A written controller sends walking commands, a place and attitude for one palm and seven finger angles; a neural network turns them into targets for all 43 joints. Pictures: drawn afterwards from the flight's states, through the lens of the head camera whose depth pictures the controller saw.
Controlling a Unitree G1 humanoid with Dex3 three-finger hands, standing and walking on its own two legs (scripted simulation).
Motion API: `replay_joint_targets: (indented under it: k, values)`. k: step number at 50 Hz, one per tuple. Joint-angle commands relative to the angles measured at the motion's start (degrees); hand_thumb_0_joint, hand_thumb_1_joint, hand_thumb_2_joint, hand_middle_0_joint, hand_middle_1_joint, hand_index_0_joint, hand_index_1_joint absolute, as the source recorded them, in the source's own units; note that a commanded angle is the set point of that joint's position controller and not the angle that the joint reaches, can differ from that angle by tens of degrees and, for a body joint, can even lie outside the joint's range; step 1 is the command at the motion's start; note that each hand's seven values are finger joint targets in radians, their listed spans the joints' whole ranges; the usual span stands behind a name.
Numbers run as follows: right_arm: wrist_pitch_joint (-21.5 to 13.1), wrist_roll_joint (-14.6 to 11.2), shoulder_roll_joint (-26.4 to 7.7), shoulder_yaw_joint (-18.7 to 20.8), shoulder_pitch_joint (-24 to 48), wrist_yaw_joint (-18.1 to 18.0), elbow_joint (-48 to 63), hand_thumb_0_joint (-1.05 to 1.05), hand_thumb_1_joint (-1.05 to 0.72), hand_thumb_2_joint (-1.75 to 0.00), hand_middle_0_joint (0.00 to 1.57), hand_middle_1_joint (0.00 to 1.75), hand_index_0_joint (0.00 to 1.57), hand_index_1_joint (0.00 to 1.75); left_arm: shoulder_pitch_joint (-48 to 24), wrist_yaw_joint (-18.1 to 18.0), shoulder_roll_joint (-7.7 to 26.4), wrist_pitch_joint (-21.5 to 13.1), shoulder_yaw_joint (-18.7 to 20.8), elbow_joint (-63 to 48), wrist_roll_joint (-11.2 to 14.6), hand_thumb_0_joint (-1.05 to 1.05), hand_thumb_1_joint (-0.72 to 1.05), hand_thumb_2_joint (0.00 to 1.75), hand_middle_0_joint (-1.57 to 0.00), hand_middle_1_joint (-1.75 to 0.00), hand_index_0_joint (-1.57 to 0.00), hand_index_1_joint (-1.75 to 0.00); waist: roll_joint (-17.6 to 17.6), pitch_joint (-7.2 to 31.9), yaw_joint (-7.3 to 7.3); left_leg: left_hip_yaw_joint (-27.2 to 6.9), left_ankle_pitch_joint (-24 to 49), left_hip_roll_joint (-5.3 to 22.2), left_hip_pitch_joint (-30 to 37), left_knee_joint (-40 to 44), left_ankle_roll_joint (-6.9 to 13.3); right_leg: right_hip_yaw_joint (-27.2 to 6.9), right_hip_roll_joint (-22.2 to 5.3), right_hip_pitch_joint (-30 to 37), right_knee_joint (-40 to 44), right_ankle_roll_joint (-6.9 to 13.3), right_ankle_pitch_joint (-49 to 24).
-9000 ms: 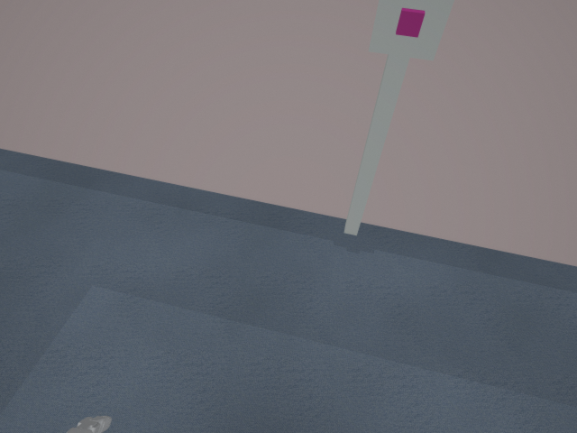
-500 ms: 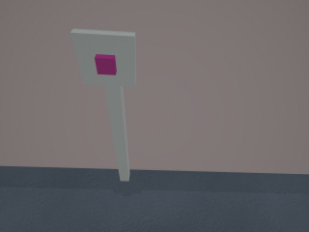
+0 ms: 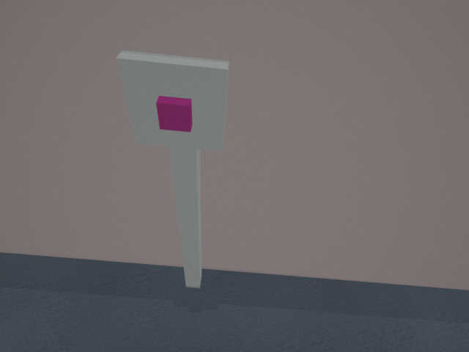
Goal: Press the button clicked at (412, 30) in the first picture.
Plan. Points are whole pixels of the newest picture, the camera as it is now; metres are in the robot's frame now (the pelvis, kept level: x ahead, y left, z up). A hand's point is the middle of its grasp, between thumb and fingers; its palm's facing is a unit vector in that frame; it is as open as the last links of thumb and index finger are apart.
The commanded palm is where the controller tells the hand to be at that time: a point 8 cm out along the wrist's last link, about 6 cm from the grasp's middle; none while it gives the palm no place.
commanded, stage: come to a stop and stand still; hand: left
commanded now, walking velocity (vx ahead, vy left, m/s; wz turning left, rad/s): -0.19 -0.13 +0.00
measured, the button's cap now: (175, 113) +0.47 +0.15 +0.16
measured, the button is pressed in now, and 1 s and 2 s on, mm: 0 0 0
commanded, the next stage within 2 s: look again from close up in 0.80 s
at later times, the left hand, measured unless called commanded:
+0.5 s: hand out of the picture +0.02 +0.15 -0.16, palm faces +0.04 -0.98 -0.20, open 7.3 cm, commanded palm none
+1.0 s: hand out of the picture -0.07 +0.14 -0.17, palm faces +0.03 -0.99 -0.16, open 7.4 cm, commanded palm none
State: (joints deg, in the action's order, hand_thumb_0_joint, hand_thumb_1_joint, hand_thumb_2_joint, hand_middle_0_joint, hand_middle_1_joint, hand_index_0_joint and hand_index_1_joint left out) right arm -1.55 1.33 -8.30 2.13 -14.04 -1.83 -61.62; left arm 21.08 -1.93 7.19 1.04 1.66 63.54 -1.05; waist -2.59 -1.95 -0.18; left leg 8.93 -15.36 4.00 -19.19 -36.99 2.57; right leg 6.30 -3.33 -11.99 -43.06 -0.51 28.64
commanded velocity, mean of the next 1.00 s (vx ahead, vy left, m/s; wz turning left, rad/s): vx -0.02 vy -0.01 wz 0.00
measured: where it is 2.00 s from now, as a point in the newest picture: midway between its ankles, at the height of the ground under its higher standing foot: outside the picture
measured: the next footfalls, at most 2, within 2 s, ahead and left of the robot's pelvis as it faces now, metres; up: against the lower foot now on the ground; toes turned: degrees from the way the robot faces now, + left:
right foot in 0.20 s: +0.06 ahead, -0.14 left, +0.00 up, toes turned -4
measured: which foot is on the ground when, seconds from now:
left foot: down 0.00-1.00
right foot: up 0.00-0.18, down 0.20-1.00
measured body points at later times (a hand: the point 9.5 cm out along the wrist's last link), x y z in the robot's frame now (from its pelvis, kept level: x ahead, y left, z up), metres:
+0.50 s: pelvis -0.03 -0.03 +0.01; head -0.03 -0.02 +0.46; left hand +0.02 +0.20 -0.14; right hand -0.02 -0.25 -0.14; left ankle +0.00 +0.08 -0.72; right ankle +0.02 -0.14 -0.72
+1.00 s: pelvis -0.04 -0.02 +0.01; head -0.03 -0.01 +0.46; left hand -0.07 +0.19 -0.15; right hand -0.06 -0.24 -0.15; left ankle +0.00 +0.08 -0.72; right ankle +0.02 -0.14 -0.72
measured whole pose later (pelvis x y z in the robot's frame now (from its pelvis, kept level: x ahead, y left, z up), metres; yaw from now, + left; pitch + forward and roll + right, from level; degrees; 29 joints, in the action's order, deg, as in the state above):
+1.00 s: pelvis -0.04 -0.02 +0.01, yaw +0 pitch -1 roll -1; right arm 1.1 1.6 -7.2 1.3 -21.1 -1.0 -60.1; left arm 23.0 -1.6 7.3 0.7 0.3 60.9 -1.6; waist -0.3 -0.7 -1.1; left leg 3.5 -13.8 0.8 -17.5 -32.0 1.5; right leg 5.3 -2.0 -17.8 -29.8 0.5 11.3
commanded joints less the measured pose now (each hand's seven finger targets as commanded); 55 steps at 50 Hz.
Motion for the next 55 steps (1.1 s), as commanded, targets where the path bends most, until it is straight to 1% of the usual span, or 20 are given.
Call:
replay_joint_targets:
  k: [1,5,8,10,11,12,15,18,20,21,23,26,31,44,45,46,47,50,52,55]
  values:
    - [0.0,-0.1,-8.2,1.0,-3.0,-1.1,0.6,0.00,-0.90,-0.90,0.20,0.30,0.20,0.30,3.2,0.2,1.9,-0.3,0.2,-2.6,0.1,0.00,0.90,0.90,-0.20,-0.30,-0.20,-0.30,11.9,0.4,0.01,-16.8,29.8,16.0,8.3,19.8,7.4,-4.3,-2.1,-7.2,-2.6,-0.1,-0.2]
    - [1.0,-0.2,-9.5,2.4,-1.6,-1.1,1.8,0.00,-0.90,-0.90,0.20,0.30,0.20,0.30,2.5,0.0,2.7,0.6,0.7,-4.7,-0.2,0.00,0.90,0.90,-0.20,-0.30,-0.20,-0.30,8.5,2.7,0.05,-12.6,32.6,14.9,8.3,17.0,6.7,-2.5,-0.1,-4.4,3.6,-0.1,-6.2]
    - [1.8,-0.4,-9.0,2.7,1.0,-0.5,3.3,0.00,-0.90,-0.90,0.20,0.30,0.20,0.30,4.5,-0.1,3.2,0.4,1.1,-5.6,-0.4,0.00,0.90,0.90,-0.20,-0.30,-0.20,-0.30,8.3,3.1,1.60,-9.0,19.5,11.1,3.6,13.4,3.3,-2.2,0.1,0.9,13.4,0.2,-16.7]
    - [2.3,-0.7,-4.9,2.2,0.5,0.4,4.3,0.00,-0.90,-0.90,0.20,0.30,0.20,0.30,2.3,-0.6,6.8,-0.4,1.3,-7.1,-0.8,0.00,0.90,0.90,-0.20,-0.30,-0.20,-0.30,-1.4,1.8,0.47,-4.6,2.6,2.8,-0.3,7.6,-1.6,-11.5,-6.5,0.6,21.5,3.0,-25.6]
    - [2.8,-0.8,-2.8,1.8,0.3,0.9,4.6,0.00,-0.90,-0.90,0.20,0.30,0.20,0.30,0.5,-0.6,9.3,-0.6,1.4,-7.7,-0.6,0.00,0.90,0.90,-0.20,-0.30,-0.20,-0.30,-3.2,1.2,-0.40,-3.0,-3.7,-0.6,0.7,5.1,-2.8,-14.2,-11.2,-2.8,24.5,5.3,-24.1]
    - [3.8,-0.7,-2.1,1.7,1.6,0.9,4.7,0.00,-0.90,-0.90,0.20,0.30,0.20,0.30,-1.2,-0.6,10.5,-0.9,1.6,-8.3,-0.5,0.00,0.90,0.90,-0.20,-0.30,-0.20,-0.30,-9.9,-0.1,0.17,-3.3,-7.7,-1.2,1.2,-0.4,-3.3,-16.4,-12.5,-6.8,27.9,7.3,-20.7]
    - [4.1,-0.6,-2.4,1.6,-0.4,1.1,3.5,0.00,-0.90,-0.90,0.20,0.30,0.20,0.30,-5.7,-0.8,8.7,-1.1,1.1,-8.9,-0.5,0.00,0.90,0.90,-0.20,-0.30,-0.20,-0.30,-7.1,-1.6,-1.35,-6.5,-7.5,-1.1,1.3,-8.5,-3.0,-14.9,-11.3,-8.9,28.8,9.5,-17.9]
    - [3.3,-0.6,-2.4,1.1,-2.4,1.0,2.3,0.00,-0.90,-0.90,0.20,0.30,0.20,0.30,-5.5,-0.6,9.0,-1.3,1.3,-8.7,-0.2,0.00,0.90,0.90,-0.20,-0.30,-0.20,-0.30,-4.6,0.0,-1.04,-6.1,-4.7,-1.1,3.7,1.4,-3.3,-12.5,-9.3,-4.5,25.4,8.6,-20.6]
    - [2.5,-0.8,-2.9,0.6,-4.7,0.7,0.9,0.00,-0.90,-0.90,0.20,0.30,0.20,0.30,-5.4,-0.4,7.8,-1.3,1.0,-7.9,0.3,0.00,0.90,0.90,-0.20,-0.30,-0.20,-0.30,-1.1,-0.1,-1.47,-8.4,3.1,0.5,9.2,12.0,-2.7,-10.8,-6.5,-6.2,23.5,5.7,-15.9]
    - [1.9,-0.5,-4.3,0.3,-4.2,0.5,0.7,0.00,-0.90,-0.90,0.20,0.30,0.20,0.30,-4.7,-0.3,6.5,-1.3,0.8,-7.8,0.5,0.00,0.90,0.90,-0.20,-0.30,-0.20,-0.30,4.3,-1.7,-0.42,-12.1,5.7,3.4,7.7,15.5,-1.4,-9.3,-3.6,-6.2,22.7,3.5,-15.1]
    - [1.4,-0.3,-5.2,0.1,-1.3,0.7,0.6,0.00,-0.90,-0.90,0.20,0.30,0.20,0.30,-3.6,-0.3,6.2,-1.0,0.6,-6.3,0.3,0.00,0.90,0.90,-0.20,-0.30,-0.20,-0.30,10.1,-2.0,1.35,-15.1,-1.0,5.0,-0.1,20.6,-0.6,-6.9,-1.6,1.2,21.2,1.5,-15.9]
    - [1.4,-0.4,-5.2,0.0,-1.0,0.8,0.2,0.00,-0.90,-0.90,0.20,0.30,0.20,0.30,-1.1,-0.2,5.9,-1.2,0.2,-4.3,0.1,0.00,0.90,0.90,-0.20,-0.30,-0.20,-0.30,7.3,-2.0,2.20,-14.5,-8.2,3.7,-2.7,23.0,-1.0,-7.1,-1.9,4.9,22.3,1.4,-15.6]
    - [2.0,-0.2,-4.4,0.0,-5.4,0.8,-1.1,0.00,-0.90,-0.90,0.20,0.30,0.20,0.30,-0.5,-0.2,6.0,-1.5,0.1,-3.6,0.0,0.00,0.90,0.90,-0.20,-0.30,-0.20,-0.30,2.1,-3.6,0.56,-11.8,-8.4,1.6,0.3,20.5,-1.4,-9.1,-2.6,-0.9,27.0,1.5,-6.1]
    - [1.4,-0.4,-2.5,-0.5,-9.6,0.4,-2.2,0.00,-0.90,-0.90,0.20,0.30,0.20,0.30,4.8,-0.4,3.4,-2.0,-0.3,-1.1,0.0,0.00,0.90,0.90,-0.20,-0.30,-0.20,-0.30,3.3,-4.2,0.26,-11.5,-7.4,1.4,0.8,19.6,-1.0,-9.5,-2.5,-4.2,26.1,2.0,-6.3]
    - [1.7,0.1,-12.3,0.7,-4.9,1.0,5.4,0.00,-0.90,-0.90,0.20,0.30,0.20,0.30,-1.4,-0.1,15.5,-2.4,-0.5,-6.4,-1.3,0.00,0.90,0.90,-0.20,-0.30,-0.20,-0.30,1.2,-12.1,-2.83,-10.6,-4.0,-1.5,-0.6,16.3,-2.1,-6.5,-1.0,-8.6,21.0,3.1,-7.3]
    - [0.5,0.8,-9.7,1.3,-4.5,0.5,6.3,0.00,-0.90,-0.90,0.20,0.30,0.20,0.30,0.8,-0.4,10.5,-2.0,0.7,-6.7,-0.6,0.00,0.90,0.90,-0.20,-0.30,-0.20,-0.30,1.5,1.1,0.18,-12.2,-11.4,1.6,-0.1,13.4,-0.5,-7.6,-3.0,-5.9,20.0,2.7,0.1]
    - [0.7,0.8,-8.0,1.3,-5.9,0.3,6.7,0.00,-0.90,-0.90,0.20,0.30,0.20,0.30,1.7,-0.4,9.3,-1.8,0.3,-7.3,-0.9,0.00,0.90,0.90,-0.20,-0.30,-0.20,-0.30,2.6,5.5,-0.91,-11.7,-10.3,0.3,0.1,10.7,-0.1,-8.7,-3.3,-4.4,20.2,3.0,-0.8]
    - [1.8,0.7,-5.5,1.1,-9.5,0.4,6.7,0.00,-0.90,-0.90,0.20,0.30,0.20,0.30,0.2,-0.7,8.8,-1.2,0.7,-8.9,-0.7,0.00,0.90,0.90,-0.20,-0.30,-0.20,-0.30,-0.8,2.1,-2.12,-10.1,-10.3,-1.8,-0.6,6.0,-0.5,-12.2,-5.7,-10.8,24.3,3.9,7.3]
    - [1.7,0.4,-5.7,1.3,-9.9,0.4,6.7,0.00,-0.90,-0.90,0.20,0.30,0.20,0.30,-1.4,-0.7,9.3,-1.2,1.1,-9.6,-0.5,0.00,0.90,0.90,-0.20,-0.30,-0.20,-0.30,1.4,-1.8,-2.30,-11.1,-9.4,-0.9,-1.2,7.8,-0.3,-11.4,-5.1,-13.9,23.2,3.9,5.8]
    - [0.7,0.3,-9.1,1.6,-6.8,0.4,7.9,0.00,-0.90,-0.90,0.20,0.30,0.20,0.30,-0.8,-0.4,9.3,-1.5,1.0,-9.9,-0.5,0.00,0.90,0.90,-0.20,-0.30,-0.20,-0.30,8.7,-4.6,-0.34,-17.5,-14.6,3.4,-6.8,17.9,0.9,-6.1,-0.8,-8.6,16.8,2.5,-4.0]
